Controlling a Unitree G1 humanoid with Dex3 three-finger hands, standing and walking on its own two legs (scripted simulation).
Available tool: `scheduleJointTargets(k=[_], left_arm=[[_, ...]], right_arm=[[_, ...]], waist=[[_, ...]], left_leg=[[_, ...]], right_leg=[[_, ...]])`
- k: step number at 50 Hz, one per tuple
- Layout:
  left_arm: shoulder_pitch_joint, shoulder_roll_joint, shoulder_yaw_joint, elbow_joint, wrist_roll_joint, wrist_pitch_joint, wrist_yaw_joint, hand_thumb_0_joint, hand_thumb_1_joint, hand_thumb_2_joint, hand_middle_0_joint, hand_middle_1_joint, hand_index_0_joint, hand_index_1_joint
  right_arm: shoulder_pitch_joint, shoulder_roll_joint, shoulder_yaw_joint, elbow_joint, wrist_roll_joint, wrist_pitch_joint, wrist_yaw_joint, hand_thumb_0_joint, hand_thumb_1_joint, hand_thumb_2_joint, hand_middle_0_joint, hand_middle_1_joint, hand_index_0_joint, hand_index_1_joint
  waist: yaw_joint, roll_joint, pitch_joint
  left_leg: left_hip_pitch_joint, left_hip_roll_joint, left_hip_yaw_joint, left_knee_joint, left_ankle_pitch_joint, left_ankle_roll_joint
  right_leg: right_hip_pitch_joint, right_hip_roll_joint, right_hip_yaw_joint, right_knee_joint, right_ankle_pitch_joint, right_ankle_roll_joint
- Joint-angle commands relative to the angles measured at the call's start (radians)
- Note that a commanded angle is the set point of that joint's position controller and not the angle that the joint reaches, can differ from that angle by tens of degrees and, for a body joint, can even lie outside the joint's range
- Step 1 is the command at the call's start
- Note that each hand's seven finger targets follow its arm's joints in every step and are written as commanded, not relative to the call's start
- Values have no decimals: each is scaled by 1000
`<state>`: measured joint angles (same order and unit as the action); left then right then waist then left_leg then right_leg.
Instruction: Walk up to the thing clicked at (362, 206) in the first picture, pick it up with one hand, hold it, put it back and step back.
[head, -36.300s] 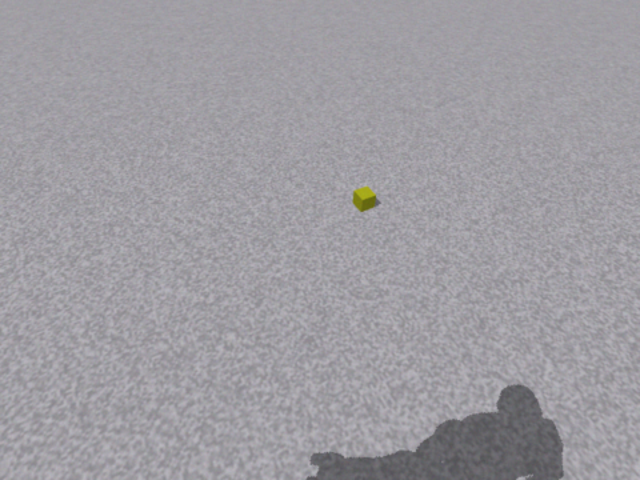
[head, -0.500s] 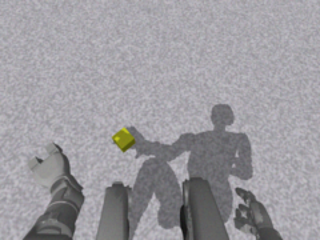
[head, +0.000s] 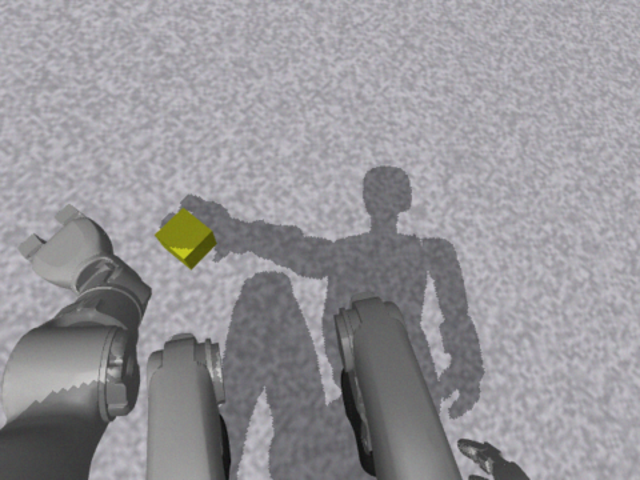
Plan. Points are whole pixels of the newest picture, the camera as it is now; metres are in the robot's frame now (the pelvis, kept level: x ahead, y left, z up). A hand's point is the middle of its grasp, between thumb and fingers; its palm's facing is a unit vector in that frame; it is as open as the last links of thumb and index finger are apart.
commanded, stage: rise first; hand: left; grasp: from above
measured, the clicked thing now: (187, 239) +0.55 +0.14 -0.36
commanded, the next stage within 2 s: none
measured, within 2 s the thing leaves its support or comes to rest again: neither
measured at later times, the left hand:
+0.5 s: hand (131, 244) +0.49 +0.20 -0.19, palm faces -0.33 -0.30 -0.90, open 13.9 cm
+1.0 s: hand (145, 237) +0.51 +0.18 -0.22, palm faces -0.34 -0.27 -0.90, open 13.8 cm
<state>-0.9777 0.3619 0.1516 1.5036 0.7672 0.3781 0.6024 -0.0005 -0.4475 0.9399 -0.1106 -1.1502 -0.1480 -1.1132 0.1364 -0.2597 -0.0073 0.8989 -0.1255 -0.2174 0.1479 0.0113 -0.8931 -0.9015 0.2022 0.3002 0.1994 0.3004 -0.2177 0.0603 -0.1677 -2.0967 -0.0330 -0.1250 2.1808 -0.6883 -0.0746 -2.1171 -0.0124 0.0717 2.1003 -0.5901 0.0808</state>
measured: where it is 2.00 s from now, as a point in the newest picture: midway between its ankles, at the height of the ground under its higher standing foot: (294, 465)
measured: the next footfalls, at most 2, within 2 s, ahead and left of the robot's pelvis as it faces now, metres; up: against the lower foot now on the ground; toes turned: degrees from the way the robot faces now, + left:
none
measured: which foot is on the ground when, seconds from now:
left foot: down 0.00-1.00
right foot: down 0.00-1.00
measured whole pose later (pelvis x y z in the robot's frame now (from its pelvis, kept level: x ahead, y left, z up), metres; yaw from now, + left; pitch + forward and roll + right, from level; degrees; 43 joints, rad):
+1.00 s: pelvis +0.01 +0.01 -0.06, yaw -3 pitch +36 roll -6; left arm -1.26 0.52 0.23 1.79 0.94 0.27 0.65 0.00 -0.50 0.97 -0.19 -0.94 -0.17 -0.96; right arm 0.21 -0.30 0.02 0.91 -0.20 -0.25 0.31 0.01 -0.90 -0.90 0.20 0.30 0.20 0.30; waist -0.33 0.07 -0.05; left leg -2.29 -0.05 -0.15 2.39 -0.74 -0.06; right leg -2.29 0.01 0.07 2.27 -0.62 0.09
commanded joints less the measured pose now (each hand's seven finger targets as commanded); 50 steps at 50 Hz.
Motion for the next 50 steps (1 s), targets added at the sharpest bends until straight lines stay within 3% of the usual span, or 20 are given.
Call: scheduleJointTargets(k=[1,7,13,14,15,17,18,19,21,23,24,28,29,31,32,36,40,41,44,50], left_arm=[[-444,185,-12,-74,31,-2,58,0,-521,985,-96,-1100,-112,-1083],[-466,210,-1,-4,58,-21,35,0,-549,1010,-95,-1076,-99,-1072],[-511,225,19,37,78,-32,48,0,-554,1007,-94,-1075,-96,-1072],[-525,215,16,63,78,-33,47,0,-563,1014,-95,-1072,-95,-1072],[-535,233,26,41,80,-41,51,0,-564,1013,-93,-1071,-92,-1071],[-569,234,30,40,89,-46,50,0,-561,1010,-97,-1065,-95,-1066],[-572,248,35,35,92,-49,55,0,-578,1027,-96,-1053,-86,-1062],[-570,222,27,71,94,-48,52,0,-574,1021,-96,-1063,-90,-1068],[-598,269,41,54,112,-58,52,0,-583,1030,-95,-1051,-84,-1062],[-627,256,38,53,113,-66,48,0,-579,1025,-102,-1043,-91,-1054],[-604,271,44,68,115,-69,54,0,-582,1026,-106,-1036,-92,-1050],[-599,297,49,93,138,-80,58,0,-589,1030,-107,-1023,-89,-1041],[-620,280,43,92,139,-83,54,0,-580,1024,-117,-1015,-98,-1034],[-612,290,49,107,143,-87,64,0,-566,1011,-137,-983,-114,-1006],[-616,271,41,119,142,-87,64,0,-564,1007,-127,-1006,-110,-1022],[-637,278,47,140,147,-91,73,0,-552,999,-149,-968,-126,-990],[-650,294,53,142,153,-102,75,0,-532,984,-157,-954,-136,-974],[-652,281,46,166,152,-102,72,0,-518,973,-172,-944,-151,-965],[-655,316,50,141,169,-111,77,0,-507,961,-175,-933,-155,-952],[-659,310,49,163,189,-118,96,0,-478,935,-209,-884,-184,-908]], right_arm=[[162,-196,-50,-25,-1,-35,6,0,-897,-900,200,300,200,300],[199,-215,-51,-8,-14,-38,38,0,-895,-899,200,300,201,300],[234,-234,-57,-5,-21,-36,64,0,-895,-899,200,300,200,300],[243,-230,-53,-1,-29,-40,71,0,-898,-900,200,300,200,300],[251,-234,-57,0,-25,-40,74,0,-895,-899,200,300,200,300],[269,-232,-55,6,-34,-41,83,0,-895,-898,200,300,200,300],[267,-243,-55,1,-32,-40,86,0,-894,-899,200,300,200,300],[275,-231,-52,6,-39,-39,91,0,-897,-900,200,300,200,300],[281,-244,-53,12,-42,-42,99,0,-895,-900,200,300,200,300],[294,-236,-50,14,-46,-43,105,0,-896,-899,200,300,200,300],[291,-247,-51,14,-46,-43,105,0,-896,-900,200,300,200,300],[299,-249,-50,17,-45,-40,115,0,-894,-899,200,300,200,300],[303,-242,-46,17,-51,-39,118,0,-896,-900,200,300,200,300],[307,-256,-49,19,-48,-39,120,0,-895,-900,200,300,200,300],[309,-249,-45,16,-53,-37,122,0,-895,-899,200,300,200,300],[322,-252,-42,23,-61,-37,131,0,-895,-899,200,300,200,300],[333,-268,-41,27,-63,-38,139,0,-892,-898,200,300,200,300],[328,-257,-31,28,-75,-38,144,0,-892,-898,200,300,200,300],[329,-273,-33,25,-66,-37,149,0,-891,-898,200,300,200,300],[336,-285,-36,30,-71,-32,161,0,-890,-897,200,300,200,300]], waist=[[-52,140,-614],[-67,150,-599],[-83,161,-604],[-104,146,-587],[-85,158,-614],[-103,170,-619],[-92,191,-633],[-116,179,-610],[-111,174,-630],[-125,182,-616],[-111,174,-628],[-111,164,-620],[-129,169,-617],[-118,191,-618],[-136,179,-608],[-154,165,-585],[-151,197,-593],[-169,171,-561],[-148,225,-602],[-167,228,-576]], left_leg=[[377,5,130,-257,49,70],[328,2,132,-201,117,71],[298,1,129,-172,132,75],[283,2,129,-163,131,77],[292,1,129,-160,141,76],[302,4,129,-141,164,72],[305,2,126,-147,167,70],[298,4,133,-129,173,70],[287,3,133,-115,173,74],[274,2,143,-97,173,76],[262,0,138,-101,155,79],[237,-2,139,-89,149,84],[238,-3,137,-83,153,84],[247,-2,132,-87,156,82],[237,-1,131,-78,150,83],[215,-3,128,-65,152,87],[233,-1,119,-63,175,83],[205,0,123,-49,157,86],[225,-3,121,-53,185,83],[236,-3,111,-52,146,84]], right_leg=[[333,-2,-160,-209,39,-92],[318,1,-163,-152,90,-94],[295,6,-169,-119,109,-96],[298,7,-173,-113,108,-95],[299,9,-171,-108,115,-96],[295,7,-172,-93,137,-96],[290,8,-175,-86,138,-98],[297,11,-175,-82,144,-98],[294,12,-177,-76,144,-96],[293,13,-173,-79,145,-94],[296,16,-177,-77,127,-95],[304,18,-178,-72,122,-94],[298,16,-179,-67,128,-94],[281,18,-184,-58,131,-98],[288,21,-187,-59,129,-97],[276,19,-190,-55,136,-96],[274,21,-196,-43,154,-99],[282,23,-198,-47,142,-96],[285,23,-195,-31,165,-101],[245,25,-212,-31,142,-103]])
